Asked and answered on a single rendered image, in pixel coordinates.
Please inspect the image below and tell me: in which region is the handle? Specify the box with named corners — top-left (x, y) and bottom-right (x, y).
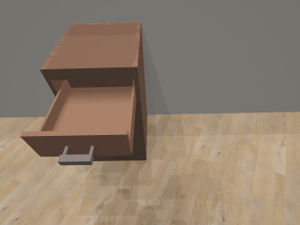
top-left (57, 145), bottom-right (95, 166)

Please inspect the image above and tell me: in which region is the cabinet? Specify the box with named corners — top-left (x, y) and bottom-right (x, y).
top-left (40, 22), bottom-right (147, 161)

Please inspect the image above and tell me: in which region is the drawer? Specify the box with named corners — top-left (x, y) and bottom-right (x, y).
top-left (20, 78), bottom-right (136, 158)

